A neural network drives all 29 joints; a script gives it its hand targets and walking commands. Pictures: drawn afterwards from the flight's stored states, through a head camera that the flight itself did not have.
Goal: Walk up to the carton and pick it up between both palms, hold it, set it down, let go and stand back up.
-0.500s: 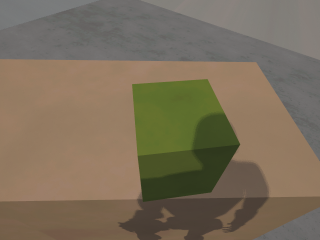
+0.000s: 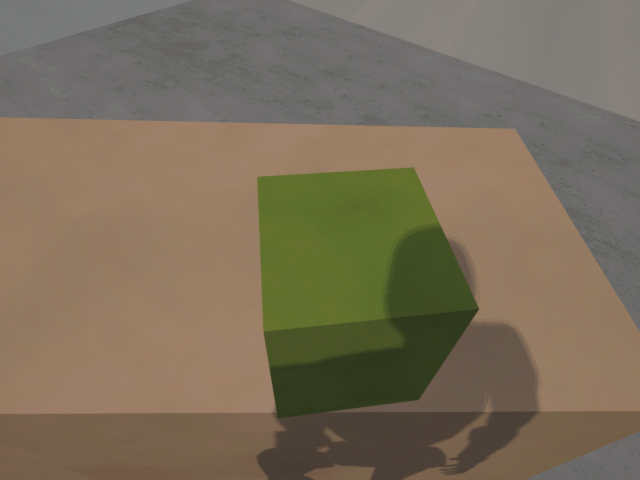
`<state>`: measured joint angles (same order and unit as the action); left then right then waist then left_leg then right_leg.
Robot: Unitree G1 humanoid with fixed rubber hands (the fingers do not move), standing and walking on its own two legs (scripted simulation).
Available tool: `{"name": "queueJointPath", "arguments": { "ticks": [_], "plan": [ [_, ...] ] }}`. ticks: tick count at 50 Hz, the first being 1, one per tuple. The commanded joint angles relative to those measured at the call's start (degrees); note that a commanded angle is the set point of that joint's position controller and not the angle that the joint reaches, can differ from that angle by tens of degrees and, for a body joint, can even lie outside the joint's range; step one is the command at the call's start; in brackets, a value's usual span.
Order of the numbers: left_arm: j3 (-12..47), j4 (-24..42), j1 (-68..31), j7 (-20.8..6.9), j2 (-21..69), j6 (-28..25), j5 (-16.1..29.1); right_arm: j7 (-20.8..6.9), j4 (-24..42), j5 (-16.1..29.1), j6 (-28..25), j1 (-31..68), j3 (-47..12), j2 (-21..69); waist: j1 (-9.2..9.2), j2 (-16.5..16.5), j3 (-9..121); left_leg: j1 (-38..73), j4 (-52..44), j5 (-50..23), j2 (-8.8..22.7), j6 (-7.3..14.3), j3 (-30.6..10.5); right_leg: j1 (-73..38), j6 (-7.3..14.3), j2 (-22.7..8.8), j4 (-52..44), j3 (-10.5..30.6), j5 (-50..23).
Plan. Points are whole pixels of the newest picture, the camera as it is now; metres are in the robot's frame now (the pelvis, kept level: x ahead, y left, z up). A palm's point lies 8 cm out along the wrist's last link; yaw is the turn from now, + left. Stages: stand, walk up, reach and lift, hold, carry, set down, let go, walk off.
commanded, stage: walk up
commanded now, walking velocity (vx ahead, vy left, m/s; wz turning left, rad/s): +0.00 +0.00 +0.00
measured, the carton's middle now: (343, 296) +0.33 -0.04 +0.04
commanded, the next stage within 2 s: stand in 1.98 s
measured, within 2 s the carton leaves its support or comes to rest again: neither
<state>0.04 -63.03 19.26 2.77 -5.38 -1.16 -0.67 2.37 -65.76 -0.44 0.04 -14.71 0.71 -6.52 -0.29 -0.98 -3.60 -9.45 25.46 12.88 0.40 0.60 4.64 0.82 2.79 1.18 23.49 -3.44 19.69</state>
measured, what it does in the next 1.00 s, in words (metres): steps to the right: right foot, then left foot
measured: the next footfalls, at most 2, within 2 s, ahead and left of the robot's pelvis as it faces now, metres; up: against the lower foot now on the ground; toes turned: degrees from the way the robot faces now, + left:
right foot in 0.42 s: -0.03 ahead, -0.22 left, +0.00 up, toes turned -3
left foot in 0.78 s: -0.09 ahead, -0.02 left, +0.00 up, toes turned +0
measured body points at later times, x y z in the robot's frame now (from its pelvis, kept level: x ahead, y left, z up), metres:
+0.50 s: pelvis -0.08 -0.09 -0.03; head -0.04 -0.13 +0.42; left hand +0.00 +0.17 -0.15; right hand -0.03 -0.36 -0.20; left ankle +0.00 +0.10 -0.72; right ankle -0.07 -0.22 -0.74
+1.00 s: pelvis -0.10 -0.11 +0.00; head -0.09 -0.10 +0.45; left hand -0.07 +0.11 -0.16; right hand -0.08 -0.33 -0.15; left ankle -0.13 -0.02 -0.74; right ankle -0.07 -0.22 -0.74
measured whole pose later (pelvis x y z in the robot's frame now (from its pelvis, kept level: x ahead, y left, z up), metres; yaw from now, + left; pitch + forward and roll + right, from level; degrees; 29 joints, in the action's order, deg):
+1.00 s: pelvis -0.10 -0.11 +0.00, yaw +0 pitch -1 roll +0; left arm -1.8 -59.9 14.1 1.1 -8.5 0.7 -0.6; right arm 2.1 -60.6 -0.2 -1.4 -16.8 0.8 -6.9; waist 0.8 -1.4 -1.3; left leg -5.8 22.9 15.8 -2.2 2.6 0.8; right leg 11.7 0.5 -0.3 23.3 -2.8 10.2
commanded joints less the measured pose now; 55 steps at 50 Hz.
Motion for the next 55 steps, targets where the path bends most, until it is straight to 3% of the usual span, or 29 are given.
{"name": "queueJointPath", "arguments": {
  "ticks": [1, 5, 6, 8, 9, 11, 13, 14, 15, 19, 20, 21, 22, 23, 24, 25, 26, 27, 28, 33, 35, 37, 39, 40, 41, 44, 53, 54, 55],
  "plan": [
    [-0.45, -0.67, 6.10, 0.12, -4.38, -0.44, -0.03, 0.27, -0.49, 0.09, -0.10, -3.94, 0.46, -3.69, -0.05, 2.11, -3.19, 3.04, -3.44, -14.48, 5.46, 1.43, -5.85, 7.95, 0.45, -7.56, -5.84, 6.21, -20.49],
    [-0.18, -1.48, 6.07, 0.19, -3.87, -0.48, 0.00, 0.33, -1.26, 0.15, -0.06, -4.33, 0.37, -3.50, -0.06, 0.55, -2.81, 2.95, -3.25, -13.98, 5.55, 1.31, -5.75, 7.21, 0.39, -7.46, -5.89, 6.07, -21.53],
    [-4.95, -0.72, 2.02, 0.95, -17.00, 2.09, 0.42, 1.82, 3.40, -1.41, -0.31, -4.40, 3.34, -12.58, -4.95, -10.32, -8.32, 3.04, 4.06, -40.73, 15.54, 3.05, -10.40, 16.43, -2.74, -4.76, 8.00, 0.43, -25.63],
    [-4.69, 1.84, 0.98, 0.73, -11.47, 4.32, 0.10, 3.60, -0.05, -1.18, 0.57, -15.10, 4.46, -16.79, -7.44, 6.23, -1.50, 10.51, -0.26, -72.04, 33.19, 16.72, -27.24, 26.53, -4.82, 0.24, 34.61, -1.92, 20.53],
    [-4.78, 3.00, 0.50, 0.30, -10.29, 5.06, -0.40, 4.09, -0.35, -0.78, 0.79, -16.23, 4.81, -17.35, -6.21, 5.58, 2.48, 7.90, -1.74, -66.55, 36.32, 19.46, -28.32, 25.14, -4.69, -1.40, 43.58, 2.12, 21.66],
    [-4.74, 5.41, -1.62, -0.87, -7.94, 5.59, -1.02, 4.04, 2.55, -0.98, 0.70, -10.69, 6.14, -17.44, -5.64, 8.98, 6.05, -1.81, -5.58, -45.53, 32.01, 18.37, -23.09, 20.79, -4.88, -2.72, 51.61, 6.69, 17.19],
    [-5.32, 7.52, -4.23, -2.10, -8.29, 5.81, -1.33, 4.23, 4.80, -2.27, 0.77, -3.75, 5.90, -15.43, -2.90, 12.67, 3.48, -10.54, -5.93, -27.08, 25.35, 12.88, -17.27, 20.02, -4.65, -4.26, 55.36, 12.28, 11.63],
    [-3.89, 8.60, -1.60, -2.14, -4.45, 4.76, 0.46, 3.90, 8.55, -0.90, 1.03, 9.78, 4.68, -12.78, 4.11, 22.21, 3.12, -18.19, -3.59, -20.45, 15.53, 7.77, -6.75, 12.88, -4.02, -6.39, 44.42, 11.49, 11.41],
    [-4.22, 8.00, 0.88, -2.19, -6.27, 4.25, 0.57, 3.43, 10.75, -1.52, 1.30, 15.13, 4.28, -11.09, 5.26, 23.40, 3.38, -17.02, -2.84, -19.00, 12.63, 4.23, -4.09, 13.26, -4.43, -5.53, 35.26, 9.45, 10.18],
    [-4.52, 4.42, 5.91, -0.21, -7.95, 3.26, 0.50, 2.04, 9.24, -1.35, 2.32, 8.67, 4.76, -12.81, 3.61, 13.67, 7.32, -4.13, 8.06, -26.96, 11.59, 3.33, -4.66, 10.19, -7.37, -2.72, 3.36, -0.50, -8.20],
    [-4.88, 4.05, 6.64, -0.04, -10.05, 2.95, 0.32, 1.58, 8.34, -1.01, 2.69, 5.08, 5.30, -13.61, 3.07, 8.33, 7.57, -8.38, 12.48, -20.33, 9.20, 1.89, -5.15, 3.39, -8.75, -2.38, -4.44, -0.88, -14.70],
    [-5.14, 5.31, 3.58, -0.10, -13.85, 2.33, -0.30, 0.67, 7.68, -1.62, 3.03, 0.23, 5.20, -12.03, 1.20, -6.96, 5.41, -21.09, 21.20, 7.66, 3.85, -0.08, -3.18, -1.49, -8.85, -8.29, -5.34, 6.30, -19.63],
    [-5.40, 10.35, -3.03, 0.06, -20.76, 2.85, 0.23, 1.10, 8.10, -2.00, 3.93, -6.67, 3.44, -4.98, -3.53, -24.08, 6.27, -28.73, 35.65, 29.60, -2.84, -2.91, -2.94, 5.14, -4.39, -24.19, -0.33, 19.72, -32.13],
    [-7.33, 9.46, 2.07, -0.42, -25.82, 3.48, -1.55, 1.62, 9.05, -2.27, 5.22, -8.17, 3.52, -7.70, 4.06, -34.92, 10.00, -21.56, 41.15, 27.06, -0.12, -1.24, -7.64, 23.05, 7.42, -31.04, -15.16, 32.06, 28.30],
    [-9.35, 10.98, -6.08, -0.06, -30.66, 4.01, -3.35, 0.04, 15.24, -2.69, 5.40, 3.75, 4.80, -15.43, 5.15, -36.47, -0.60, -29.80, 47.82, 22.06, 1.01, -2.29, -10.68, 29.85, 9.65, -37.16, -28.40, 52.34, 48.58],
    [-5.88, 11.37, -10.81, -0.99, -19.08, 3.87, -2.41, -0.84, 14.20, -1.03, 4.40, 5.56, 5.20, -14.82, 1.25, -29.47, -7.02, -16.32, 43.04, 17.67, -0.96, -0.25, -12.93, 40.11, 6.89, -22.36, -29.92, 40.23, 39.98],
    [-2.74, 13.22, -13.02, -1.10, -11.43, 3.50, -2.00, -2.16, 10.87, -0.01, 3.86, 3.73, 5.32, -13.37, -1.36, -21.35, -8.00, -15.41, 40.39, 14.00, -2.03, 1.16, -12.39, 34.17, 2.99, -13.63, -22.52, 23.07, 23.02],
    [-1.80, 13.33, -14.68, -0.69, -9.50, 3.42, -1.95, -2.77, 8.00, 0.40, 3.37, -0.48, 5.05, -11.18, -3.76, -12.47, -5.72, -18.91, 40.72, 10.91, -2.99, 1.59, -11.66, 26.99, 0.20, -9.33, -13.67, 10.77, 6.66],
    [-3.39, 13.51, -17.70, -0.72, -13.79, 3.51, -1.62, -2.43, 6.22, -0.54, 3.51, -6.68, 4.51, -8.75, -6.85, -13.28, -3.29, -23.38, 45.06, 8.70, -5.89, 1.32, -7.56, 20.81, -0.82, -9.16, -9.94, 6.21, 2.68],
    [-2.41, 8.38, -4.06, -1.42, -9.63, 0.73, -0.24, -0.98, 11.69, -1.13, 1.56, 4.76, 3.24, -8.08, 1.88, -7.08, -0.71, -12.71, 17.97, 12.35, 0.27, -1.89, -6.31, 14.51, 5.12, -13.52, -8.25, 15.67, -9.96],
    [-3.68, 7.77, -3.43, -0.62, -12.70, 0.87, -1.39, -0.45, 10.80, -0.43, 1.16, 0.42, 2.57, -7.05, 1.31, -10.39, 3.16, -10.34, 6.29, 14.14, -0.33, -2.27, -4.63, 5.86, 6.59, -14.58, -3.97, 15.81, -17.17],
    [-4.08, 7.32, -3.42, -0.54, -14.21, 1.53, -0.98, 0.27, 9.38, 0.24, 0.10, -4.80, 1.73, -6.04, -1.27, -8.29, 4.41, -2.07, -12.69, -1.04, 0.78, -1.38, -4.96, 6.35, 4.43, -14.09, 0.81, 14.84, -26.99],
    [-3.18, 7.50, 0.60, -1.20, -8.38, 1.29, -0.10, 0.56, 7.93, -0.30, -1.05, -6.23, 2.36, -10.72, 1.48, 7.64, 8.65, 9.15, -12.42, -18.61, 12.98, 1.47, -19.58, 16.08, -0.69, -7.15, 6.30, 6.72, -11.47],
    [-2.94, 8.63, -2.79, -1.00, -6.70, 1.74, 0.31, -0.05, 7.80, -0.02, -0.92, -3.78, 2.53, -12.63, 1.30, 14.69, 4.12, -0.15, -11.53, -19.90, 14.96, 5.82, -20.68, 14.69, -1.65, -2.60, 1.98, 3.03, -1.08],
    [-3.01, 8.68, -3.94, -0.94, -7.42, 2.01, 0.40, -0.62, 8.42, -0.29, -1.01, 0.03, 2.35, -10.48, 1.98, 20.31, 0.65, -8.65, -12.64, -11.19, 14.00, 7.69, -21.66, 9.39, -1.46, -4.42, 1.97, 4.04, -2.64],
    [-3.52, 7.04, -4.86, -1.84, -9.98, 1.75, 0.13, -0.20, 9.47, -0.27, -1.80, 1.98, 0.55, -4.50, 2.83, 13.23, -0.20, -2.49, -12.81, -10.36, 7.25, 3.92, -13.59, 10.21, -0.67, -4.77, -1.17, 4.41, -13.26],
    [-2.01, 1.65, -1.55, -1.19, -6.64, 0.83, -0.24, -0.17, 6.02, 0.43, -1.83, -5.63, 1.36, -5.64, 0.64, -1.45, -1.55, -2.65, -10.73, -0.68, 5.35, 3.14, -11.41, 7.99, -1.98, -6.36, -4.70, 5.36, -14.32],
    [-6.00, 3.46, 1.64, 1.25, -17.04, 1.06, -1.25, -1.08, 8.22, 0.35, 0.50, -1.36, 4.44, -14.18, 4.89, 6.42, -2.90, -17.81, 4.31, 2.71, 0.23, 1.33, -5.38, 0.98, 1.08, -17.99, -2.61, 14.13, -15.68],
    [-7.40, 2.30, 7.22, 2.23, -21.93, 1.59, -1.36, -1.51, 10.17, -0.81, 1.41, -0.85, 4.52, -11.79, 5.76, -5.18, -1.63, -24.08, 20.34, 15.03, -2.32, -0.32, -2.78, -0.57, 6.55, -29.39, -8.28, 26.37, -13.70]
  ]
}}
